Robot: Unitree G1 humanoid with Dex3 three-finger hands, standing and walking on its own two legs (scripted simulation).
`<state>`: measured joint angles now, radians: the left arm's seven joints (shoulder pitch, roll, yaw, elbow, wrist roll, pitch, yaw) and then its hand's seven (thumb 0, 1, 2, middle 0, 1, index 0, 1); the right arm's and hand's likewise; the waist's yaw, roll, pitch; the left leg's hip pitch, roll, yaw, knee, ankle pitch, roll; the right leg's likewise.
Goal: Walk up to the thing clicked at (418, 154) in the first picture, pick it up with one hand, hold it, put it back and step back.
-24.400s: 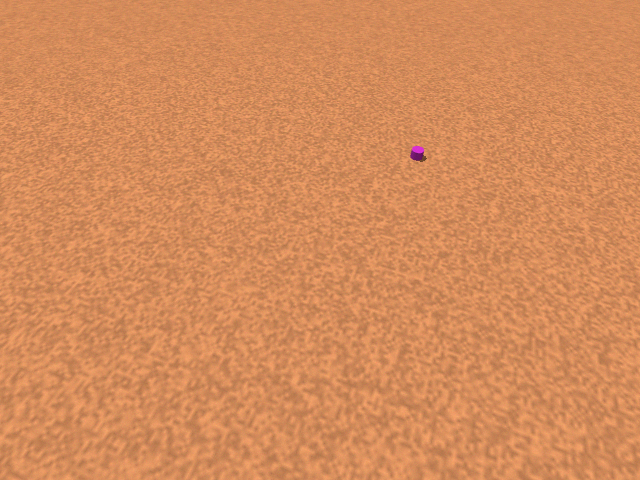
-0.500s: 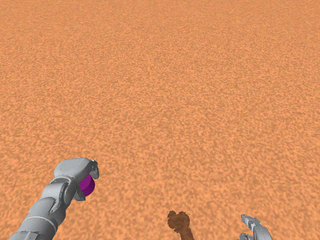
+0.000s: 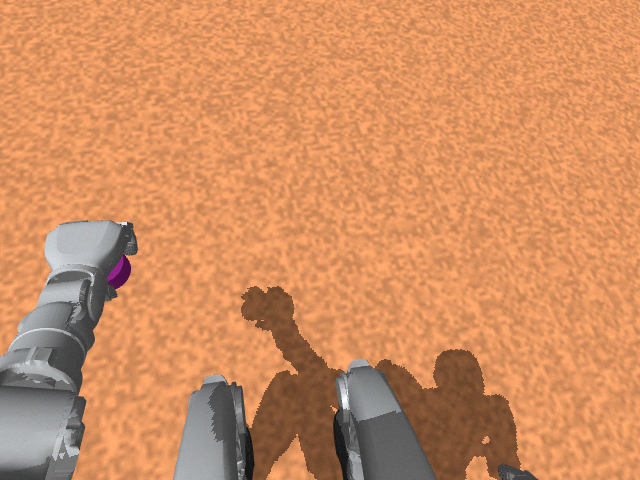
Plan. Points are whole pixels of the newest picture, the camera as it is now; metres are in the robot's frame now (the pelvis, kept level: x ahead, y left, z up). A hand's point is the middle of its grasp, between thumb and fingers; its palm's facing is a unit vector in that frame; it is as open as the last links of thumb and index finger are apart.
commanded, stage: crouch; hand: left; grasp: from above
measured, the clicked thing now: (103, 266) +0.44 +0.26 -0.14
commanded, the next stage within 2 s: lower in 1.36 s
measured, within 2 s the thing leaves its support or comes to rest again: neither
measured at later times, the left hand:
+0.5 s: hand (126, 294) +0.45 +0.29 -0.32, palm faces -0.45 -0.01 -0.89, open 8.1 cm
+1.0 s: hand (138, 295) +0.47 +0.29 -0.39, palm faces -0.47 -0.03 -0.88, open 8.1 cm
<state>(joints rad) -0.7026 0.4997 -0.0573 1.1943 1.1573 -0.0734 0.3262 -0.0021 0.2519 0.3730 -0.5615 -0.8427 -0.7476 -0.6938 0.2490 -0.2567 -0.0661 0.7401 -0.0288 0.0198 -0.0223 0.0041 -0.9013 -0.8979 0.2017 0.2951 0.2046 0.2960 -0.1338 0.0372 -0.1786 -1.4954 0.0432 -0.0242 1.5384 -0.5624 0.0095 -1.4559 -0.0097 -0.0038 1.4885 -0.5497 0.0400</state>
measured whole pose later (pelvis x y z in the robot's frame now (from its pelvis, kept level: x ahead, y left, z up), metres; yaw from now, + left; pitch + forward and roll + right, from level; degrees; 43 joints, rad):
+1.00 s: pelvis -0.02 +0.00 -0.23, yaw -5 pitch +35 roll -9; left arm -1.01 0.85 0.13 1.44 1.30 -0.25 0.31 0.00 0.23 0.37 -0.61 -0.81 -0.80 -0.65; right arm 0.17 -0.27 0.05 0.72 -0.13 -0.01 0.14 0.00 -0.91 -0.90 0.20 0.30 0.21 0.30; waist -0.25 -0.02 -0.04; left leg -2.26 0.02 -0.13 2.32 -0.68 0.01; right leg -2.17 0.01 -0.06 2.22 -0.67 0.06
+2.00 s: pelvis -0.02 +0.00 -0.28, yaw -9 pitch +32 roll -13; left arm -1.06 1.02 0.16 1.57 1.36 -0.32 0.42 -0.03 0.20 0.36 -0.69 -0.72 -0.85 -0.61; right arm 0.12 -0.29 0.18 0.68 -0.20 -0.02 0.15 0.00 -0.91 -0.90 0.20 0.29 0.21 0.30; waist -0.31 -0.09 0.08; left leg -2.38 0.02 -0.21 2.51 -0.71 0.01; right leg -2.26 0.03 -0.11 2.36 -0.68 0.06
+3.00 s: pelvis -0.02 +0.01 -0.29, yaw -12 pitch +29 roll -16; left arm -1.06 1.14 0.16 1.68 1.34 -0.29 0.49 -0.02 0.20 0.41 -0.65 -0.74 -0.80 -0.66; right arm 0.07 -0.32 0.30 0.62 -0.24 -0.11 0.17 0.00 -0.91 -0.90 0.20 0.30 0.21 0.30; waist -0.36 -0.15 0.16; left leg -2.37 0.02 -0.26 2.56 -0.72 0.01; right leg -2.23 0.05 -0.15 2.37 -0.67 0.07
